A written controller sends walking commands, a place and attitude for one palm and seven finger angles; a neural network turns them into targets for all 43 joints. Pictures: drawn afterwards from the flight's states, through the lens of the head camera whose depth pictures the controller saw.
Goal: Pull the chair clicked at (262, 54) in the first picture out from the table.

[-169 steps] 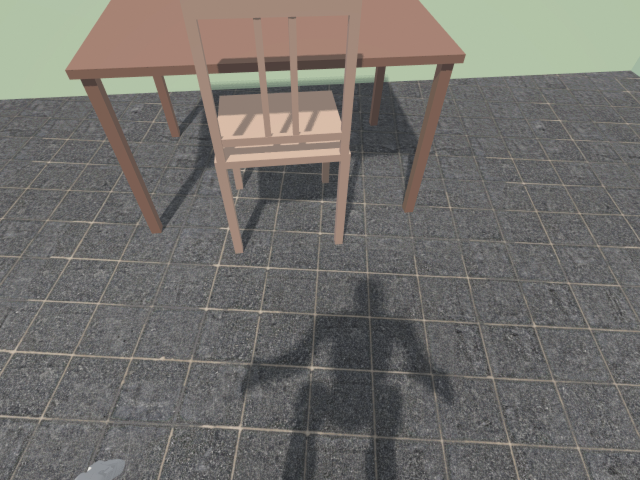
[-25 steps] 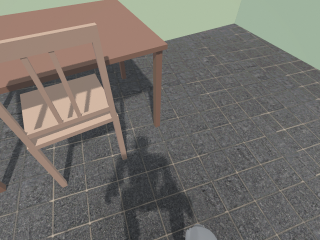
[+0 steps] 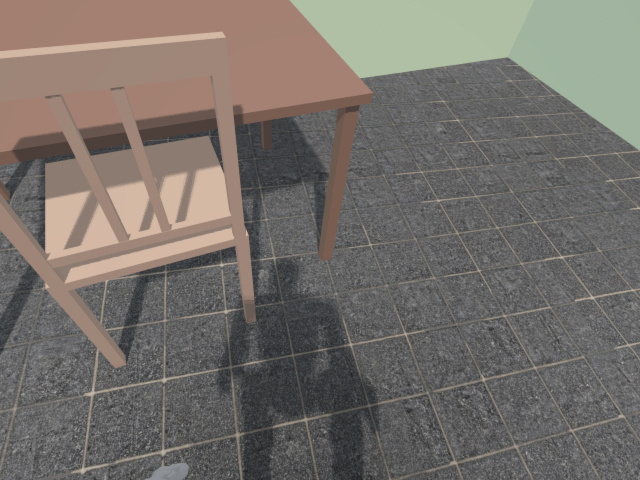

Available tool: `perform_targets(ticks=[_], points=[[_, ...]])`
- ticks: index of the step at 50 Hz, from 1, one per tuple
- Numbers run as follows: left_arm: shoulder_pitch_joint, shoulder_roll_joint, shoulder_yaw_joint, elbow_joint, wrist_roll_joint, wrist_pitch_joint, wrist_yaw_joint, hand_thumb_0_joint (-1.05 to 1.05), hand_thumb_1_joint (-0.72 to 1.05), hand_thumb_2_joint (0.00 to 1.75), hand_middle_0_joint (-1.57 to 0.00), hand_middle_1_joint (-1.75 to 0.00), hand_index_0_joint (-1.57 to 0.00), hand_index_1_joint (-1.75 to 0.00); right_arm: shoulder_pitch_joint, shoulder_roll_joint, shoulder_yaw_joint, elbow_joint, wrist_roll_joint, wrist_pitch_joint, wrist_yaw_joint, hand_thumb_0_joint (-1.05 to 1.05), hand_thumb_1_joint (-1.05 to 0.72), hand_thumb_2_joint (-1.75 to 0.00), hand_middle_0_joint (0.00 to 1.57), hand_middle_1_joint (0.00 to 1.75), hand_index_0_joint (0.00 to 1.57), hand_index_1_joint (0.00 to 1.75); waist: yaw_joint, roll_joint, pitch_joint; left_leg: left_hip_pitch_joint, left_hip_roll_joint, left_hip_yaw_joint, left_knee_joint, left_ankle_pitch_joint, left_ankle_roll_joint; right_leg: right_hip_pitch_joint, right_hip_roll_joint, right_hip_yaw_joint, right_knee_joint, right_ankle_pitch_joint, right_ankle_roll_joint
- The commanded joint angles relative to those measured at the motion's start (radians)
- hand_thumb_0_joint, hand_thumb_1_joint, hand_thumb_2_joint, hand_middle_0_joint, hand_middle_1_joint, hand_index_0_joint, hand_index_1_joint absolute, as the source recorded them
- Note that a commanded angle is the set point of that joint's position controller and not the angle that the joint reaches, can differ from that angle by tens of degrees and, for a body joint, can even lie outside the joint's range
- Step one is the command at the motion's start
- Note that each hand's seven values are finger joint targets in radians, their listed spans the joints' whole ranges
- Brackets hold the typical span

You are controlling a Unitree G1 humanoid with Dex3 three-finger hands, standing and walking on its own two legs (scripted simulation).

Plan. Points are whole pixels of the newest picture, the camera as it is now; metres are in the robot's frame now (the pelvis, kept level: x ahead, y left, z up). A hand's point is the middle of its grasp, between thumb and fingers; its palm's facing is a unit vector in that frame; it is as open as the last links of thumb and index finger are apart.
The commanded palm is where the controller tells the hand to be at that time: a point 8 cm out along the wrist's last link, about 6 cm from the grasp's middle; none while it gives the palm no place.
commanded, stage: turn to face it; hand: left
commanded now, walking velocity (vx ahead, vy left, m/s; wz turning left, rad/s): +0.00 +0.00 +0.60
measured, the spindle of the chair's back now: (94, 179) +0.59 +0.42 -0.03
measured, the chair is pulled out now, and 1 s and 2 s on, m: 0.00 0.00 0.00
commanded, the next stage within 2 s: take the last steps up to it in 0.58 s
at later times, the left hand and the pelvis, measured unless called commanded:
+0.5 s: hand out of the picture +0.06 +0.19 -0.13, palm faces +0.27 -0.91 -0.31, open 7.4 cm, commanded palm none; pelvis +0.01 -0.04 +0.01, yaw +15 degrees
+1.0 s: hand out of the picture -0.11 +0.14 -0.16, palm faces +0.45 -0.87 -0.21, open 7.4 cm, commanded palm none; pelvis +0.01 -0.02 +0.02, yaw +23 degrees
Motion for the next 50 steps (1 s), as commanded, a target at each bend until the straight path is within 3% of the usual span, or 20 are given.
perform_targets(ticks=[1,4,6,13,17,21,22,23,24,27,29,35,38,41,43,44,45,46,48,50], points=[[-0.067,0.083,0.038,-0.121,0.006,-0.014,0.001,0.00,0.90,0.90,-0.20,-0.30,-0.20,-0.30,0.130,-0.240,-0.057,-0.043,-0.006,-0.031,-0.035,0.00,-0.90,-0.90,0.20,0.30,0.20,0.30,-0.027,0.271,-0.084,0.215,0.320,-0.528,-0.394,0.499,0.170,-0.323,0.034,0.228,0.453,-0.149,0.034],[-0.004,0.103,0.042,-0.073,0.000,-0.016,-0.006,0.00,0.90,0.90,-0.20,-0.30,-0.20,-0.30,0.020,-0.206,-0.041,-0.074,-0.003,-0.042,-0.039,0.00,-0.90,-0.90,0.20,0.30,0.20,0.30,0.017,0.142,-0.099,0.246,0.212,-0.325,-0.342,0.663,0.131,-0.258,0.026,0.238,0.442,-0.009,0.053],[0.007,0.111,0.040,-0.063,-0.004,-0.011,-0.005,0.00,0.90,0.90,-0.20,-0.30,-0.20,-0.30,0.010,-0.212,-0.042,-0.079,0.001,-0.040,-0.039,0.00,-0.90,-0.90,0.20,0.30,0.20,0.30,0.016,0.135,-0.097,0.263,0.186,-0.296,-0.342,0.717,0.131,-0.226,0.035,0.233,0.379,0.004,0.060],[-0.016,0.134,0.037,-0.089,-0.007,0.000,0.001,0.00,0.90,0.90,-0.20,-0.30,-0.20,-0.30,-0.008,-0.259,-0.055,-0.093,-0.004,-0.016,-0.029,0.00,-0.90,-0.90,0.20,0.30,0.20,0.30,-0.003,0.174,-0.074,0.258,0.178,-0.389,-0.357,0.569,0.158,-0.155,0.063,0.246,0.206,-0.035,0.062],[0.004,0.141,0.029,-0.102,-0.010,-0.008,0.003,0.00,0.90,0.90,-0.20,-0.30,-0.20,-0.30,-0.043,-0.279,-0.059,-0.110,-0.006,-0.007,-0.024,0.00,-0.90,-0.90,0.20,0.30,0.20,0.30,0.001,0.183,-0.096,0.238,0.157,-0.433,-0.323,0.603,0.157,-0.052,0.101,0.240,0.053,-0.045,0.041],[0.114,0.169,0.031,-0.092,-0.010,-0.029,0.012,0.00,0.90,0.90,-0.20,-0.30,-0.20,-0.30,-0.102,-0.268,-0.057,-0.132,0.005,-0.001,-0.015,0.00,-0.90,-0.90,0.20,0.30,0.20,0.30,0.057,0.136,-0.120,0.105,0.096,-0.421,-0.218,0.533,0.088,0.203,0.110,0.236,-0.290,0.177,0.026],[0.144,0.219,0.037,-0.090,-0.001,-0.041,0.016,0.00,0.90,0.90,-0.20,-0.30,-0.20,-0.30,-0.093,-0.228,-0.052,-0.135,0.014,-0.004,-0.010,0.00,-0.90,-0.90,0.20,0.30,0.20,0.30,0.067,0.002,-0.138,-0.008,0.022,-0.346,-0.095,0.351,0.023,0.328,-0.015,0.351,-0.406,0.284,-0.003],[0.147,0.304,0.051,-0.096,0.014,-0.050,0.020,0.00,0.90,0.90,-0.20,-0.30,-0.20,-0.30,-0.080,-0.161,-0.040,-0.163,0.018,-0.006,-0.006,0.00,-0.90,-0.90,0.20,0.30,0.20,0.30,0.061,-0.252,-0.120,-0.194,-0.135,-0.177,0.105,-0.112,-0.055,0.387,-0.272,0.595,-0.432,0.485,-0.119],[0.154,0.301,0.047,-0.106,0.005,-0.047,0.018,0.00,0.90,0.90,-0.20,-0.30,-0.20,-0.30,-0.107,-0.203,-0.051,-0.163,0.005,0.007,-0.012,0.00,-0.90,-0.90,0.20,0.30,0.20,0.30,0.075,-0.205,-0.106,-0.175,-0.111,-0.220,0.287,-0.229,-0.052,0.265,-0.332,0.589,-0.427,0.556,-0.192],[0.038,0.217,0.029,-0.133,0.004,-0.047,0.018,0.00,0.90,0.90,-0.20,-0.30,-0.20,-0.30,-0.096,-0.196,-0.052,-0.118,0.002,0.026,0.000,0.00,-0.90,-0.90,0.20,0.30,0.20,0.30,0.015,-0.093,-0.018,-0.178,-0.064,-0.203,0.498,-0.063,-0.066,0.172,-0.179,0.396,-0.400,0.535,-0.179],[0.058,0.205,0.024,-0.130,0.006,-0.053,0.017,0.00,0.90,0.90,-0.20,-0.30,-0.20,-0.30,-0.095,-0.182,-0.045,-0.107,0.003,0.029,0.004,0.00,-0.90,-0.90,0.20,0.30,0.20,0.30,0.022,-0.110,-0.020,-0.167,-0.057,-0.174,0.486,-0.022,-0.078,0.179,-0.156,0.334,-0.403,0.522,-0.174],[0.170,0.231,0.031,-0.073,0.014,-0.052,0.013,0.00,0.90,0.90,-0.20,-0.30,-0.20,-0.30,-0.177,-0.157,-0.026,-0.105,0.006,0.026,0.003,0.00,-0.90,-0.90,0.20,0.30,0.20,0.30,0.081,-0.120,-0.047,-0.109,-0.052,-0.119,0.231,-0.077,-0.083,0.281,-0.171,0.324,-0.418,0.472,-0.195],[0.223,0.241,0.035,-0.029,0.018,-0.057,0.004,0.00,0.90,0.90,-0.20,-0.30,-0.20,-0.30,-0.202,-0.149,-0.016,-0.106,0.003,0.009,0.009,0.00,-0.90,-0.90,0.20,0.30,0.20,0.30,0.109,-0.143,-0.047,-0.078,-0.046,-0.095,0.106,-0.095,-0.060,0.301,-0.190,0.364,-0.468,0.243,-0.198],[0.218,0.245,0.035,0.003,0.019,-0.061,-0.004,0.00,0.90,0.90,-0.20,-0.30,-0.20,-0.30,-0.140,-0.136,-0.010,-0.084,0.002,-0.012,0.011,0.00,-0.90,-0.90,0.20,0.30,0.20,0.30,0.087,-0.133,-0.051,0.034,-0.050,-0.063,-0.076,-0.092,-0.030,0.250,-0.180,0.362,-0.479,0.026,-0.190],[0.178,0.226,0.029,0.016,0.008,-0.053,-0.010,0.00,0.90,0.90,-0.20,-0.30,-0.20,-0.30,-0.030,-0.129,-0.004,-0.038,0.000,-0.027,0.003,0.00,-0.90,-0.90,0.20,0.30,0.20,0.30,0.030,-0.103,-0.031,0.251,-0.067,-0.032,-0.283,0.031,-0.014,0.083,-0.118,0.288,-0.427,-0.122,-0.133],[0.166,0.185,0.020,0.016,0.000,-0.049,-0.016,0.00,0.90,0.90,-0.20,-0.30,-0.20,-0.30,0.033,-0.167,-0.010,-0.012,-0.001,-0.036,-0.007,0.00,-0.90,-0.90,0.20,0.30,0.20,0.30,0.002,0.020,-0.027,0.375,-0.009,-0.116,-0.357,0.004,0.006,-0.041,-0.063,0.231,-0.314,-0.150,-0.090],[0.159,0.117,0.006,-0.004,-0.002,-0.048,-0.026,0.00,0.90,0.90,-0.20,-0.30,-0.20,-0.30,0.105,-0.247,-0.026,0.008,-0.012,-0.040,-0.015,0.00,-0.90,-0.90,0.20,0.30,0.20,0.30,-0.029,0.279,-0.013,0.439,0.200,-0.415,-0.465,-0.155,0.086,-0.219,0.047,0.121,-0.065,-0.132,-0.041],[0.104,0.108,-0.003,-0.039,0.008,-0.056,-0.028,0.00,0.90,0.90,-0.20,-0.30,-0.20,-0.30,0.149,-0.292,-0.033,0.006,-0.007,-0.035,-0.022,0.00,-0.90,-0.90,0.20,0.30,0.20,0.30,-0.043,0.280,0.041,0.402,0.323,-0.570,-0.549,-0.179,0.159,-0.321,0.080,0.119,0.108,-0.161,-0.034],[0.050,0.132,0.009,-0.028,0.016,-0.053,-0.033,0.00,0.90,0.90,-0.20,-0.30,-0.20,-0.30,0.095,-0.237,-0.017,0.009,-0.006,-0.046,-0.032,0.00,-0.90,-0.90,0.20,0.30,0.20,0.30,-0.029,0.258,0.120,0.275,0.284,-0.520,-0.594,-0.217,0.179,-0.343,0.041,0.215,0.284,-0.082,-0.039],[0.103,0.124,0.007,0.013,0.012,-0.058,-0.045,0.00,0.90,0.90,-0.20,-0.30,-0.20,-0.30,0.041,-0.179,0.002,0.005,0.001,-0.065,-0.037,0.00,-0.90,-0.90,0.20,0.30,0.20,0.30,0.019,0.186,0.131,0.268,0.218,-0.374,-0.573,0.041,0.157,-0.314,0.022,0.232,0.315,0.037,-0.030]])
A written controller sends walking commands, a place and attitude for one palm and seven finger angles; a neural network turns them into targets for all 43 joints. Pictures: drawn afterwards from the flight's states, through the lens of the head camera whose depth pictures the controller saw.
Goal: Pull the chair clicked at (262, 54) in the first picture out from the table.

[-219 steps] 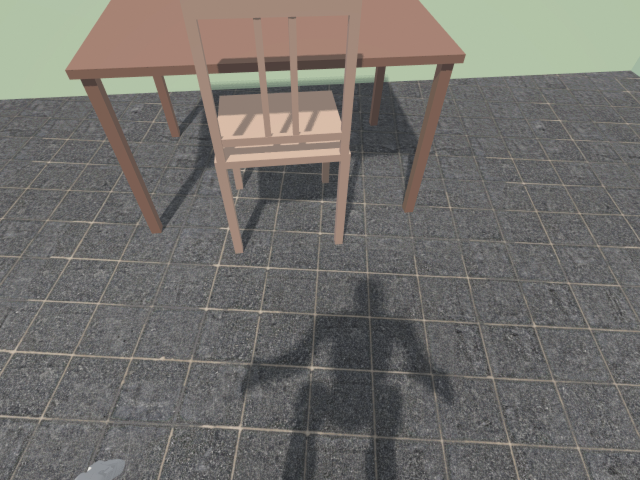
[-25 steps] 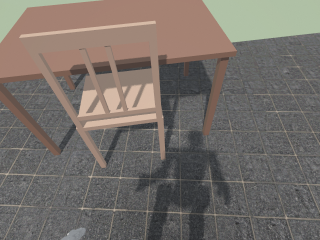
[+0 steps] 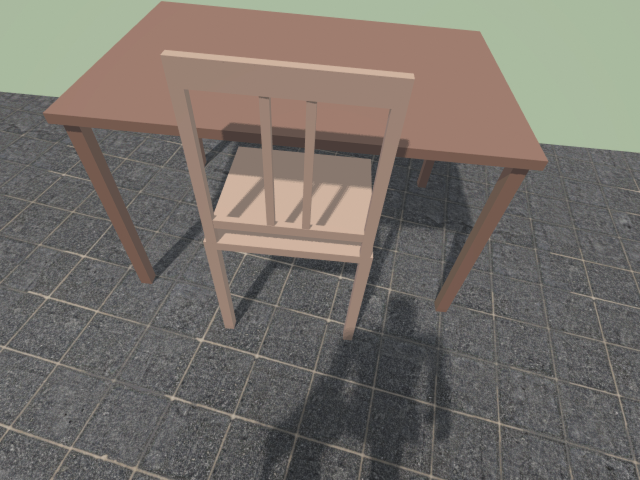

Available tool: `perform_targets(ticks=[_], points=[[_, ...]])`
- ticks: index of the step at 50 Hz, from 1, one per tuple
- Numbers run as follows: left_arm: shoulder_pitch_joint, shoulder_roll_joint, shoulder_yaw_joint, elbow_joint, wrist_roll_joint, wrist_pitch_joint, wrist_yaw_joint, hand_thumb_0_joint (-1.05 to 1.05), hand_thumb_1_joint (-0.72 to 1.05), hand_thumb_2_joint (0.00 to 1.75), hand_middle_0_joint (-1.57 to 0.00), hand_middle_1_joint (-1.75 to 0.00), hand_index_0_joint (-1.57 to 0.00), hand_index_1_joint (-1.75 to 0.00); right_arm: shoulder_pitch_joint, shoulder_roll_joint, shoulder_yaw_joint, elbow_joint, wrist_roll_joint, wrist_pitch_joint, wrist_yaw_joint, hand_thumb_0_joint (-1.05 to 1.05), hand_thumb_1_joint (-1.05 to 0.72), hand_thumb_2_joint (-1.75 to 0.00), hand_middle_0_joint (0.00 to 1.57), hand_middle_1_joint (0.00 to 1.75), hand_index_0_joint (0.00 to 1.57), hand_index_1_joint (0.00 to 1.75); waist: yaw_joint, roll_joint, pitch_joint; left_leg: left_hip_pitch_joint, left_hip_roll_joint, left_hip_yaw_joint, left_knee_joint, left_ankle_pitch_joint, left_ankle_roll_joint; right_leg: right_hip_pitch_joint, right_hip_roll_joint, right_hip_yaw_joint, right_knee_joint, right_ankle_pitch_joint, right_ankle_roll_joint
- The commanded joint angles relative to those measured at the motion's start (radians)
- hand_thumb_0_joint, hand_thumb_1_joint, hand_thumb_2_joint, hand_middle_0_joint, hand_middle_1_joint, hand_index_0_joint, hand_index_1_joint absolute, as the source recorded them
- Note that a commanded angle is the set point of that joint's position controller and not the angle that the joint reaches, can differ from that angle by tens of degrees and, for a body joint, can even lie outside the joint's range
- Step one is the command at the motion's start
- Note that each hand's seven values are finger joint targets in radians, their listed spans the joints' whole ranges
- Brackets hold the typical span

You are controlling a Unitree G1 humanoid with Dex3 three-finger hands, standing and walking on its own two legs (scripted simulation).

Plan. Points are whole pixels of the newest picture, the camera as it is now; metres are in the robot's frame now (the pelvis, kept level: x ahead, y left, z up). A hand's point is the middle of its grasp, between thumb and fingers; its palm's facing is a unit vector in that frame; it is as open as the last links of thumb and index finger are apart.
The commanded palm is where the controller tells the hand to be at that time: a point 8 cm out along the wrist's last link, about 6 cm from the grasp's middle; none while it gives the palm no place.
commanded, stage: take the last steps up to it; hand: left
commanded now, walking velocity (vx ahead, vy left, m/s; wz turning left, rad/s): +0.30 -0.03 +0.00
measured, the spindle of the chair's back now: (268, 168) +0.71 +0.18 -0.05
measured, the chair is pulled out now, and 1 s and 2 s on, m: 0.00 0.00 0.00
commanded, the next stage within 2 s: come to a stop and stand still in 0.56 s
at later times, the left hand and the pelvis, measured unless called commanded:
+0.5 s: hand (236, 440) +0.20 +0.14 -0.16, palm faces +0.04 -0.98 -0.21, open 7.2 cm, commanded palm none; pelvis +0.15 -0.04 +0.00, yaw +0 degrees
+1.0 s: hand (232, 411) +0.25 +0.16 -0.18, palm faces +0.03 -0.98 -0.20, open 7.4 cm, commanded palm none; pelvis +0.23 -0.03 +0.01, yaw -2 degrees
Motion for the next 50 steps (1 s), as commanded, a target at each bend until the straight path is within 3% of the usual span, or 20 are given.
perform_targets(ticks=[1,6,10,13,14,15,16,18,19,21,23,30,33,34,35,36,38,41,45,50], points=[[-0.106,0.035,0.004,-0.094,-0.005,-0.055,-0.019,0.00,0.90,0.90,-0.20,-0.30,-0.20,-0.30,0.090,-0.139,-0.021,0.007,0.007,-0.034,-0.030,0.00,-0.90,-0.90,0.20,0.30,0.20,0.30,-0.043,0.163,0.138,0.049,0.270,-0.253,-0.331,0.131,0.161,-0.280,-0.042,0.068,0.178,0.123,0.017],[-0.157,0.005,-0.003,-0.096,-0.009,-0.055,-0.017,0.00,0.90,0.90,-0.20,-0.30,-0.20,-0.30,0.176,-0.135,-0.027,0.065,0.004,-0.051,-0.036,0.00,-0.90,-0.90,0.20,0.30,0.20,0.30,-0.057,0.126,0.106,0.129,0.251,-0.151,-0.276,0.449,0.162,-0.243,-0.030,0.020,0.010,0.141,0.027],[-0.201,-0.011,0.000,-0.107,-0.012,-0.061,-0.018,0.00,0.90,0.90,-0.20,-0.30,-0.20,-0.30,0.188,-0.147,-0.035,0.097,-0.005,-0.046,-0.034,0.00,-0.90,-0.90,0.20,0.30,0.20,0.30,-0.062,0.186,0.126,0.063,0.260,-0.122,-0.230,0.413,0.142,-0.101,-0.003,-0.019,-0.175,0.147,0.002],[0.006,0.021,0.024,-0.041,-0.006,-0.077,-0.014,0.00,0.90,0.90,-0.20,-0.30,-0.20,-0.30,0.160,-0.142,-0.034,0.107,0.002,-0.045,-0.033,0.00,-0.90,-0.90,0.20,0.30,0.20,0.30,0.042,0.083,0.045,-0.062,0.189,-0.061,0.016,0.427,0.093,0.247,0.057,-0.042,-0.332,0.240,-0.032],[0.139,0.086,0.040,-0.001,0.002,-0.091,-0.005,0.00,0.90,0.90,-0.20,-0.30,-0.20,-0.30,0.173,-0.109,-0.029,0.103,0.012,-0.050,-0.025,0.00,-0.90,-0.90,0.20,0.30,0.20,0.30,0.095,-0.028,-0.041,-0.194,0.115,0.006,0.274,0.338,0.052,0.446,-0.075,0.140,-0.384,0.195,-0.088],[0.240,0.188,0.063,0.017,-0.002,-0.097,0.007,0.00,0.90,0.90,-0.20,-0.30,-0.20,-0.30,0.218,-0.051,-0.021,0.073,0.020,-0.059,-0.020,0.00,-0.90,-0.90,0.20,0.30,0.20,0.30,0.097,-0.261,-0.156,-0.391,-0.008,0.046,0.599,-0.161,0.015,0.598,-0.339,0.545,-0.545,0.261,-0.203],[0.225,0.197,0.060,0.015,-0.019,-0.096,0.014,0.00,0.90,0.90,-0.20,-0.30,-0.20,-0.30,0.168,-0.082,-0.026,0.059,0.026,-0.048,-0.022,0.00,-0.90,-0.90,0.20,0.30,0.20,0.30,0.098,-0.226,-0.169,-0.408,0.014,-0.063,0.784,-0.242,0.035,0.525,-0.378,0.629,-0.625,0.187,-0.240],[0.036,0.106,0.037,-0.033,-0.016,-0.090,0.024,0.00,0.90,0.90,-0.20,-0.30,-0.20,-0.30,0.065,-0.066,-0.034,0.038,0.012,-0.043,-0.014,0.00,-0.90,-0.90,0.20,0.30,0.20,0.30,0.041,-0.025,0.022,-0.481,0.096,-0.098,0.846,-0.083,0.034,0.274,-0.327,0.482,-0.662,0.053,-0.231],[-0.025,0.057,0.022,-0.047,-0.012,-0.097,0.027,0.00,0.90,0.90,-0.20,-0.30,-0.20,-0.30,0.073,-0.047,-0.032,0.048,0.004,-0.035,-0.008,0.00,-0.90,-0.90,0.20,0.30,0.20,0.30,0.003,0.022,0.045,-0.436,0.115,-0.096,0.796,-0.020,0.024,0.181,-0.277,0.366,-0.669,0.132,-0.200],[-0.072,0.022,0.010,-0.055,-0.006,-0.106,0.031,0.00,0.90,0.90,-0.20,-0.30,-0.20,-0.30,0.145,-0.014,-0.029,0.068,0.000,-0.014,-0.005,0.00,-0.90,-0.90,0.20,0.30,0.20,0.30,-0.056,-0.001,0.042,-0.356,0.123,-0.065,0.686,0.007,0.001,0.082,-0.230,0.217,-0.681,0.277,-0.179],[-0.081,0.010,0.006,-0.056,-0.003,-0.107,0.029,0.00,0.90,0.90,-0.20,-0.30,-0.20,-0.30,0.154,0.005,-0.025,0.069,-0.002,-0.002,-0.003,0.00,-0.90,-0.90,0.20,0.30,0.20,0.30,-0.070,-0.029,0.053,-0.310,0.114,-0.028,0.562,0.030,-0.016,0.037,-0.192,0.139,-0.694,0.342,-0.171],[-0.037,0.056,0.014,-0.024,-0.005,-0.100,0.023,0.00,0.90,0.90,-0.20,-0.30,-0.20,-0.30,0.027,-0.014,-0.020,0.019,0.002,-0.025,0.006,0.00,-0.90,-0.90,0.20,0.30,0.20,0.30,-0.025,-0.067,0.029,-0.258,0.074,0.018,0.209,0.069,-0.022,0.189,-0.174,0.118,-0.636,0.405,-0.168],[-0.052,0.048,0.013,-0.016,-0.010,-0.087,0.025,0.00,0.90,0.90,-0.20,-0.30,-0.20,-0.30,0.074,-0.024,-0.016,0.044,0.000,-0.037,-0.001,0.00,-0.90,-0.90,0.20,0.30,0.20,0.30,-0.056,-0.015,0.043,-0.073,0.046,0.040,0.030,0.177,-0.023,0.124,-0.125,0.087,-0.539,0.342,-0.119],[-0.044,0.009,0.003,-0.006,-0.012,-0.082,0.027,0.00,0.90,0.90,-0.20,-0.30,-0.20,-0.30,0.122,-0.052,-0.016,0.066,-0.001,-0.045,-0.008,0.00,-0.90,-0.90,0.20,0.30,0.20,0.30,-0.071,0.058,0.016,0.009,0.086,-0.026,-0.039,0.316,-0.015,0.114,-0.071,0.058,-0.408,0.366,-0.083],[-0.013,-0.040,-0.010,-0.010,-0.019,-0.078,0.031,0.00,0.90,0.90,-0.20,-0.30,-0.20,-0.30,0.162,-0.113,-0.019,0.069,-0.007,-0.051,-0.020,0.00,-0.90,-0.90,0.20,0.30,0.20,0.30,-0.064,0.203,-0.032,0.095,0.241,-0.193,-0.074,0.614,0.050,0.044,0.008,0.005,-0.265,0.227,-0.030],[0.027,-0.063,-0.021,-0.001,-0.023,-0.070,0.038,0.00,0.90,0.90,-0.20,-0.30,-0.20,-0.30,0.138,-0.144,-0.019,0.064,0.000,-0.037,-0.029,0.00,-0.90,-0.90,0.20,0.30,0.20,0.30,-0.033,0.250,-0.038,0.046,0.364,-0.283,-0.108,0.813,0.130,0.064,0.043,-0.007,-0.168,-0.052,-0.001],[0.034,-0.041,-0.026,0.033,-0.026,-0.045,0.053,0.00,0.90,0.90,-0.20,-0.30,-0.20,-0.30,0.050,-0.114,0.001,0.062,0.004,-0.029,-0.055,0.00,-0.90,-0.90,0.20,0.30,0.20,0.30,-0.016,0.288,-0.048,0.009,0.362,-0.265,-0.162,0.928,0.156,0.080,0.020,0.086,-0.075,-0.157,0.020],[0.002,-0.023,-0.023,0.038,-0.021,-0.024,0.053,0.00,0.90,0.90,-0.20,-0.30,-0.20,-0.30,-0.007,-0.096,-0.011,0.061,0.011,-0.009,-0.064,0.00,-0.90,-0.90,0.20,0.30,0.20,0.30,-0.020,0.134,-0.014,0.029,0.326,-0.178,-0.126,1.021,0.153,0.061,0.002,0.090,-0.103,-0.064,0.031],[-0.023,-0.005,-0.001,-0.008,-0.010,0.010,0.052,0.00,0.90,0.90,-0.20,-0.30,-0.20,-0.30,-0.009,-0.149,-0.045,0.043,0.011,0.021,-0.067,0.00,-0.90,-0.90,0.20,0.30,0.20,0.30,-0.040,0.152,-0.076,0.065,0.340,-0.140,-0.121,0.933,0.162,-0.004,0.023,0.100,0.062,-0.058,0.043],[-0.042,-0.025,0.004,-0.051,-0.010,0.018,0.049,0.00,0.90,0.90,-0.20,-0.30,-0.20,-0.30,-0.065,-0.155,-0.057,0.010,0.001,0.034,-0.051,0.00,-0.90,-0.90,0.20,0.30,0.20,0.30,-0.032,0.209,-0.078,-0.020,0.317,-0.111,-0.134,0.648,0.145,0.026,0.024,0.085,-0.005,-0.035,0.040]])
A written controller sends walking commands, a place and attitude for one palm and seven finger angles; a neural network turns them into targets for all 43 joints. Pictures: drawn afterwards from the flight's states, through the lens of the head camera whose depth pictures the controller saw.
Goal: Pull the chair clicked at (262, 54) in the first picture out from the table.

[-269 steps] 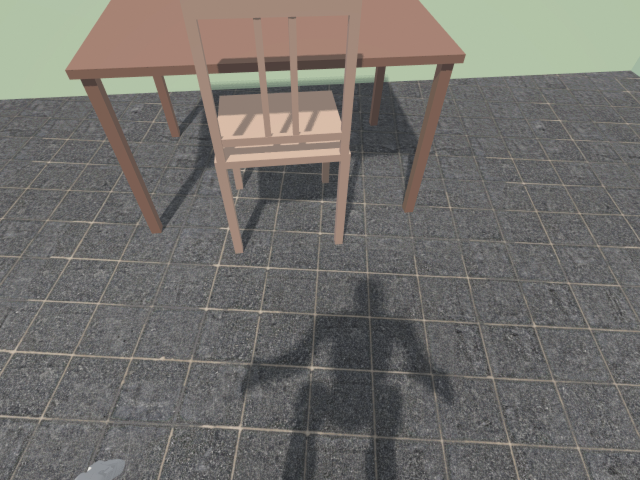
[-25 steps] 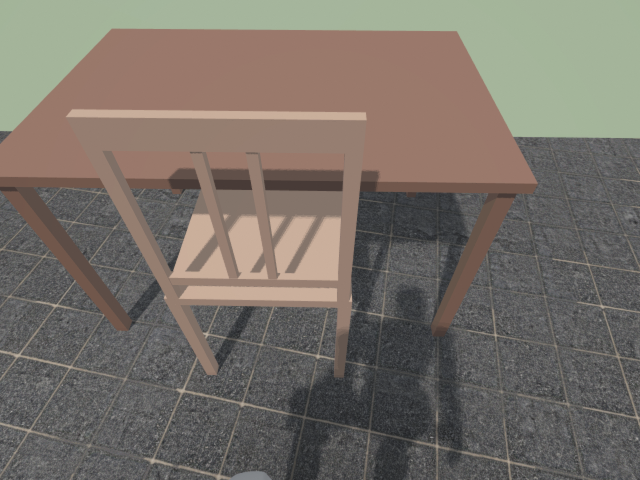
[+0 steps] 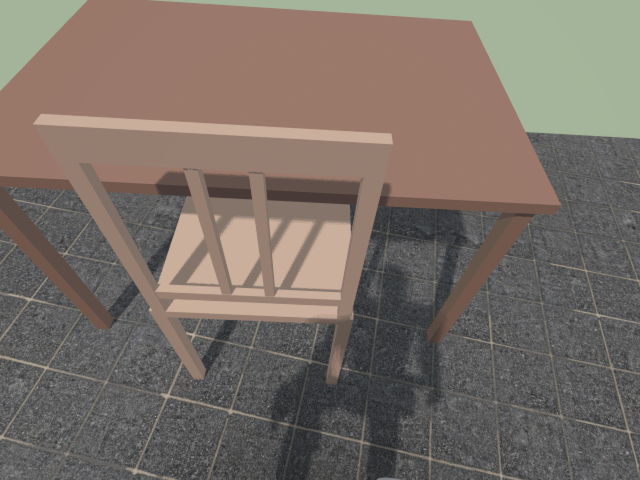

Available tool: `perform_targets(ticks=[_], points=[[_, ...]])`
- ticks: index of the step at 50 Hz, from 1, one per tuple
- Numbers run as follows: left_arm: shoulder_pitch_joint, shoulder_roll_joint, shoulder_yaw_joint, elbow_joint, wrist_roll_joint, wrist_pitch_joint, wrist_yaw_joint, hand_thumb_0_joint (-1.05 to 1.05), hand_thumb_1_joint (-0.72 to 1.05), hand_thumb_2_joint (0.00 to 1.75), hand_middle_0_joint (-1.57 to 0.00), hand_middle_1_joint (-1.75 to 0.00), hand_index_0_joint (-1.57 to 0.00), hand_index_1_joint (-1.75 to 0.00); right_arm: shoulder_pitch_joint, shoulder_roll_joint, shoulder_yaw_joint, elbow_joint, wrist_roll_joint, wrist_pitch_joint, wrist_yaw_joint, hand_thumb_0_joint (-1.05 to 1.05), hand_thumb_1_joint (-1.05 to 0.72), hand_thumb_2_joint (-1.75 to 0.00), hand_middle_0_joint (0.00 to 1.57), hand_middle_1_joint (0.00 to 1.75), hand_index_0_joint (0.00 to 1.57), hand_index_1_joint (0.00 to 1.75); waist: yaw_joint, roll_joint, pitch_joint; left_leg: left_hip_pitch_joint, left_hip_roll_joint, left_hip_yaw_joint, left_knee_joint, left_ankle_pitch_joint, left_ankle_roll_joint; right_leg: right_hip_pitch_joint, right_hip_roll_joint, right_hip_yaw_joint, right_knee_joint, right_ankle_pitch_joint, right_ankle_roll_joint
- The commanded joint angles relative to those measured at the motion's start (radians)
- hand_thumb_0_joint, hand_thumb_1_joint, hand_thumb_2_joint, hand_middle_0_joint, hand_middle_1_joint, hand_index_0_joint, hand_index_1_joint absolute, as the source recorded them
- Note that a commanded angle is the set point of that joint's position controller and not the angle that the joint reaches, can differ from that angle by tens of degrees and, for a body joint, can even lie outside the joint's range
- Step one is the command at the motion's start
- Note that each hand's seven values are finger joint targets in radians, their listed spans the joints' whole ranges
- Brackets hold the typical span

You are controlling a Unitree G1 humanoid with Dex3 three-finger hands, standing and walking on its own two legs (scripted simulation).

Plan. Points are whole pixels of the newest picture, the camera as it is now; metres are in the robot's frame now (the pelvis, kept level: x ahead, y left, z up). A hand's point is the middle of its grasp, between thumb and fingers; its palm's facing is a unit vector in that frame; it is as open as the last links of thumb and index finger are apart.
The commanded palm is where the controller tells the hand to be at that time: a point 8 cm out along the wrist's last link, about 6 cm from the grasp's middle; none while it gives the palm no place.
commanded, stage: come to a stop and stand still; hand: left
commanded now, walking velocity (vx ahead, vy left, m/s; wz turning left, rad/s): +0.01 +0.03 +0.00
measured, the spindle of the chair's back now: (213, 240) +0.47 +0.22 -0.06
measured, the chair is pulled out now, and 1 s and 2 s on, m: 0.00 0.00 0.00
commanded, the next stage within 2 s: look again from close up in 1.68 s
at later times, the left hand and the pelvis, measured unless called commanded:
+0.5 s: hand out of the picture +0.00 +0.16 -0.16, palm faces +0.07 -0.96 -0.28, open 7.4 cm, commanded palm none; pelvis -0.02 -0.03 +0.00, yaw +1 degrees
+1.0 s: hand out of the picture -0.01 +0.21 -0.18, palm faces +0.02 -0.98 -0.22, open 7.4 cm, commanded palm none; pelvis -0.02 +0.03 -0.01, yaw +0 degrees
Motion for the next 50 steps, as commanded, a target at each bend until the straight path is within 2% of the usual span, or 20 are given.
perform_targets(ticks=[1,4,5,6,7,9,11,14,17,22,23,25,26,27,28,29,31,34,38,50], points=[[0.095,0.035,0.009,-0.048,0.001,-0.007,0.000,0.00,0.90,0.90,-0.20,-0.30,-0.20,-0.30,0.054,-0.178,-0.042,-0.035,-0.010,0.002,-0.002,0.00,-0.90,-0.90,0.20,0.30,0.20,0.30,-0.013,0.188,-0.137,0.060,0.285,-0.199,-0.103,0.393,0.130,0.059,-0.015,-0.007,-0.086,0.022,-0.006],[0.166,0.032,-0.002,-0.017,0.006,-0.031,0.004,0.00,0.90,0.90,-0.20,-0.30,-0.20,-0.30,0.055,-0.158,-0.037,-0.033,-0.003,0.005,0.014,0.00,-0.90,-0.90,0.20,0.30,0.20,0.30,0.019,0.149,-0.151,-0.017,0.192,-0.166,-0.047,0.043,0.055,0.218,-0.004,-0.045,-0.411,0.251,-0.003],[0.153,0.067,-0.006,-0.015,0.012,-0.044,0.009,0.00,0.90,0.90,-0.20,-0.30,-0.20,-0.30,0.078,-0.113,-0.031,-0.028,0.007,0.006,0.020,0.00,-0.90,-0.90,0.20,0.30,0.20,0.30,0.009,0.039,-0.131,-0.042,0.115,-0.130,0.020,-0.094,0.000,0.225,-0.056,0.031,-0.540,0.289,-0.013],[0.088,0.135,-0.007,-0.032,0.013,-0.058,0.009,0.00,0.90,0.90,-0.20,-0.30,-0.20,-0.30,0.101,-0.062,-0.017,-0.034,0.015,0.012,0.027,0.00,-0.90,-0.90,0.20,0.30,0.20,0.30,-0.028,-0.111,-0.085,-0.080,0.032,-0.082,0.076,-0.222,-0.056,0.156,-0.205,0.217,-0.633,0.239,-0.072],[0.051,0.192,0.000,-0.055,0.011,-0.054,0.004,0.00,0.90,0.90,-0.20,-0.30,-0.20,-0.30,0.094,-0.069,-0.018,-0.046,0.007,0.022,0.036,0.00,-0.90,-0.90,0.20,0.30,0.20,0.30,-0.026,-0.105,-0.053,-0.023,0.010,-0.081,0.115,-0.269,-0.067,0.022,-0.298,0.277,-0.699,0.084,-0.125],[0.032,0.212,0.018,-0.061,0.009,-0.056,0.005,0.00,0.90,0.90,-0.20,-0.30,-0.20,-0.30,0.046,-0.109,-0.028,-0.055,-0.005,0.035,0.040,0.00,-0.90,-0.90,0.20,0.30,0.20,0.30,0.012,-0.211,0.017,-0.098,0.004,-0.120,0.260,-0.268,-0.061,-0.011,-0.308,0.362,-0.748,0.073,-0.167],[0.011,0.195,0.020,-0.067,0.008,-0.059,0.004,0.00,0.90,0.90,-0.20,-0.30,-0.20,-0.30,0.096,-0.122,-0.033,-0.033,-0.005,0.032,0.043,0.00,-0.90,-0.90,0.20,0.30,0.20,0.30,-0.007,-0.121,-0.007,-0.140,-0.003,-0.134,0.365,-0.233,-0.063,0.070,-0.291,0.293,-0.697,0.238,-0.181],[0.042,0.187,0.027,-0.075,0.010,-0.063,0.007,0.00,0.90,0.90,-0.20,-0.30,-0.20,-0.30,0.138,-0.120,-0.033,-0.035,-0.004,0.026,0.044,0.00,-0.90,-0.90,0.20,0.30,0.20,0.30,0.005,-0.106,-0.046,-0.185,-0.014,-0.129,0.444,-0.207,-0.078,0.180,-0.266,0.194,-0.613,0.474,-0.178],[0.094,0.187,0.036,-0.067,0.014,-0.064,0.015,0.00,0.90,0.90,-0.20,-0.30,-0.20,-0.30,0.123,-0.114,-0.030,-0.059,-0.003,0.024,0.039,0.00,-0.90,-0.90,0.20,0.30,0.20,0.30,0.028,-0.117,-0.082,-0.209,-0.014,-0.124,0.426,-0.246,-0.092,0.273,-0.286,0.188,-0.563,0.667,-0.203],[0.090,0.192,0.039,-0.060,0.017,-0.055,0.015,0.00,0.90,0.90,-0.20,-0.30,-0.20,-0.30,0.129,-0.092,-0.019,-0.073,0.006,0.015,0.032,0.00,-0.90,-0.90,0.20,0.30,0.20,0.30,0.031,-0.166,-0.121,-0.091,-0.030,-0.095,0.201,-0.249,-0.085,0.265,-0.264,0.183,-0.529,0.692,-0.197],[0.128,0.202,0.013,-0.057,0.025,-0.086,0.047,0.00,0.90,0.90,-0.20,-0.30,-0.20,-0.30,0.127,-0.133,-0.016,-0.136,-0.001,-0.011,0.034,0.00,-0.90,-0.90,0.20,0.30,0.20,0.30,-0.012,-0.093,-0.148,-0.073,-0.054,-0.074,0.243,-0.268,-0.088,0.299,-0.264,0.253,-0.420,1.068,-0.155],[0.029,0.213,0.014,-0.120,0.010,-0.080,0.031,0.00,0.90,0.90,-0.20,-0.30,-0.20,-0.30,0.216,-0.112,-0.005,-0.141,0.008,-0.008,0.039,0.00,-0.90,-0.90,0.20,0.30,0.20,0.30,-0.061,-0.062,-0.202,0.043,-0.030,-0.087,0.065,-0.152,-0.051,0.179,-0.201,0.110,-0.399,0.536,-0.119],[0.021,0.181,0.010,-0.129,0.006,-0.068,0.025,0.00,0.90,0.90,-0.20,-0.30,-0.20,-0.30,0.241,-0.124,-0.001,-0.133,-0.004,-0.012,0.040,0.00,-0.90,-0.90,0.20,0.30,0.20,0.30,-0.057,0.032,-0.163,0.059,-0.004,-0.098,0.010,-0.112,-0.039,0.128,-0.134,0.059,-0.362,0.356,-0.092],[0.041,0.136,0.000,-0.127,-0.002,-0.060,0.019,0.00,0.90,0.90,-0.20,-0.30,-0.20,-0.30,0.240,-0.165,-0.002,-0.135,-0.011,-0.019,0.040,0.00,-0.90,-0.90,0.20,0.30,0.20,0.30,-0.040,0.154,-0.127,0.025,0.087,-0.187,-0.020,0.019,-0.007,0.096,-0.075,0.010,-0.317,0.263,-0.065],[0.072,0.107,-0.005,-0.127,-0.003,-0.059,0.014,0.00,0.90,0.90,-0.20,-0.30,-0.20,-0.30,0.212,-0.188,-0.001,-0.148,-0.016,-0.017,0.035,0.00,-0.90,-0.90,0.20,0.30,0.20,0.30,-0.012,0.161,-0.097,-0.042,0.146,-0.220,-0.012,0.104,0.024,0.113,-0.046,-0.028,-0.327,0.227,-0.053],[0.075,0.102,-0.007,-0.126,0.003,-0.058,0.013,0.00,0.90,0.90,-0.20,-0.30,-0.20,-0.30,0.190,-0.184,0.006,-0.159,-0.015,-0.014,0.034,0.00,-0.90,-0.90,0.20,0.30,0.20,0.30,-0.008,0.102,-0.067,-0.085,0.127,-0.198,-0.001,0.054,0.023,0.127,-0.033,-0.027,-0.351,0.204,-0.056],[0.046,0.116,-0.013,-0.122,0.005,-0.050,0.004,0.00,0.90,0.90,-0.20,-0.30,-0.20,-0.30,0.166,-0.173,0.015,-0.153,-0.010,-0.020,0.035,0.00,-0.90,-0.90,0.20,0.30,0.20,0.30,-0.012,0.226,-0.006,-0.115,0.101,-0.220,-0.066,0.019,0.015,0.130,-0.025,-0.027,-0.342,0.186,-0.053],[0.057,0.116,-0.024,-0.112,0.003,-0.053,-0.004,0.00,0.90,0.90,-0.20,-0.30,-0.20,-0.30,0.157,-0.182,0.018,-0.152,-0.006,-0.021,0.033,0.00,-0.90,-0.90,0.20,0.30,0.20,0.30,-0.011,0.060,0.013,-0.115,0.074,-0.211,-0.092,-0.157,0.009,0.129,-0.037,0.006,-0.396,0.199,-0.053],[0.068,0.111,-0.028,-0.112,0.005,-0.052,-0.007,0.00,0.90,0.90,-0.20,-0.30,-0.20,-0.30,0.161,-0.184,0.016,-0.134,-0.007,-0.030,0.033,0.00,-0.90,-0.90,0.20,0.30,0.20,0.30,-0.012,0.063,0.014,-0.090,0.079,-0.225,-0.148,-0.209,0.012,0.118,-0.039,0.007,-0.402,0.214,-0.048],[0.089,0.100,-0.031,-0.058,-0.003,-0.060,-0.002,0.00,0.90,0.90,-0.20,-0.30,-0.20,-0.30,0.195,-0.168,0.029,-0.047,-0.002,-0.050,0.014,0.00,-0.90,-0.90,0.20,0.30,0.20,0.30,-0.016,0.073,-0.068,0.076,0.074,-0.163,-0.069,0.224,0.004,0.171,-0.069,0.011,-0.392,0.412,-0.038]])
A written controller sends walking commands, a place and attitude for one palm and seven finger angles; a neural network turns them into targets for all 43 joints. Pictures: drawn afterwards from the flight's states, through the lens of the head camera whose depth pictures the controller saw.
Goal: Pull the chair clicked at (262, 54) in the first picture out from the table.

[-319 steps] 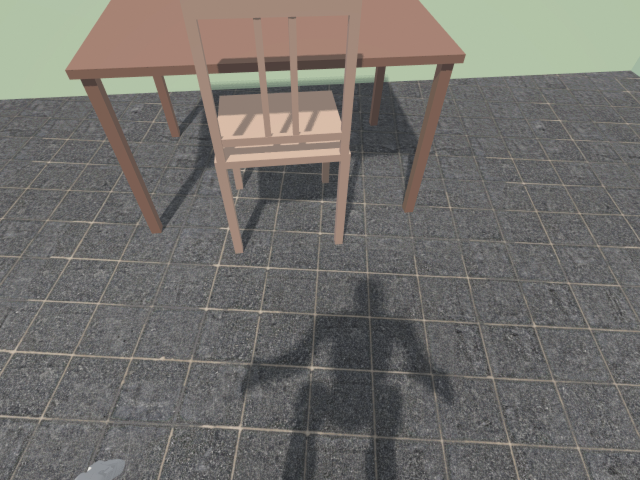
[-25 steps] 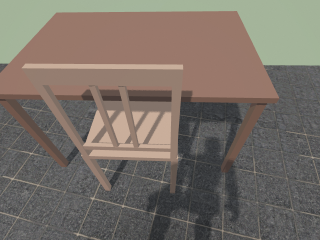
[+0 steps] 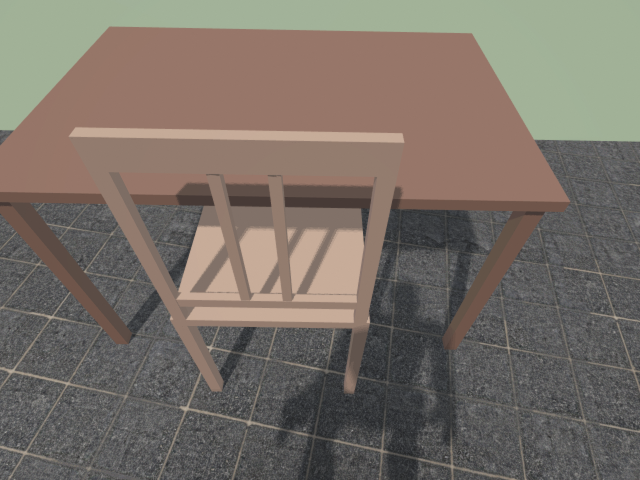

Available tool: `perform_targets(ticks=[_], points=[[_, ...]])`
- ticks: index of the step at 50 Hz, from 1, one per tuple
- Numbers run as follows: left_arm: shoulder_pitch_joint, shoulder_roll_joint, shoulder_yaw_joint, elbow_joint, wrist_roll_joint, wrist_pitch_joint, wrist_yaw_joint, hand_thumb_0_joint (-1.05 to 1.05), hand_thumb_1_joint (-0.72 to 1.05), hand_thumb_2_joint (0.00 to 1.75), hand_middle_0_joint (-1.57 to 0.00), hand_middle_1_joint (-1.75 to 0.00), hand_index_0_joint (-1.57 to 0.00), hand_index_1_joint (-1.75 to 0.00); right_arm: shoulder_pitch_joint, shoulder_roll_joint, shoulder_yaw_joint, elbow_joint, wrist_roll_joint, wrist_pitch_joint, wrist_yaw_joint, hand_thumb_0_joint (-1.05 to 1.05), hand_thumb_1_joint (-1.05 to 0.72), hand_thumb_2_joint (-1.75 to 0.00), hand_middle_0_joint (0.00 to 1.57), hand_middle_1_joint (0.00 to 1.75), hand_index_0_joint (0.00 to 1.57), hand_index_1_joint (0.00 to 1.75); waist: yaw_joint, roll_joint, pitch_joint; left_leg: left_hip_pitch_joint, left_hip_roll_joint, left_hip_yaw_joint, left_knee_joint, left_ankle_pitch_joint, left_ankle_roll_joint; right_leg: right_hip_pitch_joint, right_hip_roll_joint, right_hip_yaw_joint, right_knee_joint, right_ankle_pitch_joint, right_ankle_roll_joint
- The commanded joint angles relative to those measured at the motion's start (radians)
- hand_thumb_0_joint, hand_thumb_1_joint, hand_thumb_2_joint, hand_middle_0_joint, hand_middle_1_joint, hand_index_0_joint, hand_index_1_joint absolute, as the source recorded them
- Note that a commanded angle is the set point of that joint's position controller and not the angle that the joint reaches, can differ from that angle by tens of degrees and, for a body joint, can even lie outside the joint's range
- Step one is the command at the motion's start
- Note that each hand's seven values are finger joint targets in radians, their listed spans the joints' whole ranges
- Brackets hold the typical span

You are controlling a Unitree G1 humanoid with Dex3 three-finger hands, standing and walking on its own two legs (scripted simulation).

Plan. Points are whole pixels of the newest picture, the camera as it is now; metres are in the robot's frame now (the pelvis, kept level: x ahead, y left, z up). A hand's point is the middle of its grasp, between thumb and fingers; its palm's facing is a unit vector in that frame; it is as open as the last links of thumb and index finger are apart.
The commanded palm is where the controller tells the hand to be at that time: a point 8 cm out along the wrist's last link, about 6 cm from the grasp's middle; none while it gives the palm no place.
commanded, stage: come to a stop and stand still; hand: left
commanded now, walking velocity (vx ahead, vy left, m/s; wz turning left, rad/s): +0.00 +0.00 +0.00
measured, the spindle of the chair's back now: (232, 245) +0.49 +0.19 -0.05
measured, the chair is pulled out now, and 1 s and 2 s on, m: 0.00 0.00 0.00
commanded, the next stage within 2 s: look again from close up in 0.68 s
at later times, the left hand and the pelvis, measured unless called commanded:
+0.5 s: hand out of the picture +0.05 +0.16 -0.17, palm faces +0.01 -0.98 -0.22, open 7.3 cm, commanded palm none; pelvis +0.03 -0.02 +0.00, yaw +0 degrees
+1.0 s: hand out of the picture +0.02 +0.13 -0.17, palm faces +0.04 -0.98 -0.19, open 7.4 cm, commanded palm none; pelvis +0.02 -0.04 +0.01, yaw +1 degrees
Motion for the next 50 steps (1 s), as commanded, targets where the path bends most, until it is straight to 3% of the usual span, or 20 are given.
perform_targets(ticks=[1,8,11,15,19,25,42,50], points=[[0.041,0.098,0.021,-0.026,-0.002,-0.016,0.008,0.00,0.90,0.90,-0.20,-0.30,-0.20,-0.30,0.038,-0.111,-0.020,-0.019,-0.001,-0.021,-0.015,0.00,-0.90,-0.90,0.20,0.30,0.20,0.30,-0.004,0.023,0.000,-0.031,0.149,-0.131,-0.115,0.376,-0.019,0.051,0.014,-0.011,-0.014,0.179,-0.063],[0.035,0.088,0.024,-0.006,-0.002,-0.017,0.012,0.00,0.90,0.90,-0.20,-0.30,-0.20,-0.30,0.050,-0.094,-0.021,0.019,0.000,-0.022,-0.020,0.00,-0.90,-0.90,0.20,0.30,0.20,0.30,-0.005,0.027,0.003,-0.020,0.143,-0.118,-0.101,0.410,-0.023,0.071,0.006,-0.010,-0.007,0.242,-0.062],[0.034,0.087,0.025,0.001,-0.002,-0.019,0.013,0.00,0.90,0.90,-0.20,-0.30,-0.20,-0.30,0.058,-0.082,-0.023,0.031,0.001,-0.021,-0.020,0.00,-0.90,-0.90,0.20,0.30,0.20,0.30,-0.008,-0.006,0.006,-0.019,0.143,-0.112,-0.098,0.392,-0.023,0.075,0.006,-0.008,-0.016,0.268,-0.063],[0.035,0.082,0.025,0.006,-0.002,-0.023,0.016,0.00,0.90,0.90,-0.20,-0.30,-0.20,-0.30,0.063,-0.077,-0.024,0.044,0.001,-0.023,-0.022,0.00,-0.90,-0.90,0.20,0.30,0.20,0.30,-0.009,0.001,-0.022,0.006,0.140,-0.105,-0.083,0.432,-0.028,0.090,-0.003,-0.004,-0.011,0.330,-0.064],[0.032,0.082,0.024,0.008,-0.002,-0.024,0.016,0.00,0.90,0.90,-0.20,-0.30,-0.20,-0.30,0.058,-0.069,-0.025,0.052,0.001,-0.021,-0.021,0.00,-0.90,-0.90,0.20,0.30,0.20,0.30,-0.010,0.001,-0.003,0.001,0.138,-0.103,-0.089,0.394,-0.030,0.081,-0.004,0.001,-0.027,0.326,-0.065],[0.034,0.082,0.025,0.011,-0.002,-0.028,0.017,0.00,0.90,0.90,-0.20,-0.30,-0.20,-0.30,0.063,-0.068,-0.025,0.064,0.002,-0.023,-0.023,0.00,-0.90,-0.90,0.20,0.30,0.20,0.30,-0.012,0.003,-0.037,0.036,0.143,-0.099,-0.086,0.453,-0.034,0.102,-0.006,0.000,-0.028,0.380,-0.067],[0.055,0.075,0.020,0.024,-0.001,-0.028,0.014,0.00,0.90,0.90,-0.20,-0.30,-0.20,-0.30,0.058,-0.058,-0.020,0.077,0.005,-0.018,-0.019,0.00,-0.90,-0.90,0.20,0.30,0.20,0.30,-0.008,-0.006,0.020,0.014,0.144,-0.098,-0.123,0.330,-0.040,0.086,-0.003,0.002,-0.093,0.287,-0.064],[0.077,0.068,0.017,0.029,-0.002,-0.031,0.014,0.00,0.90,0.90,-0.20,-0.30,-0.20,-0.30,0.074,-0.049,-0.017,0.086,0.007,-0.020,-0.018,0.00,-0.90,-0.90,0.20,0.30,0.20,0.30,-0.006,-0.008,0.007,0.019,0.144,-0.097,-0.127,0.322,-0.040,0.095,-0.004,0.001,-0.102,0.283,-0.065]])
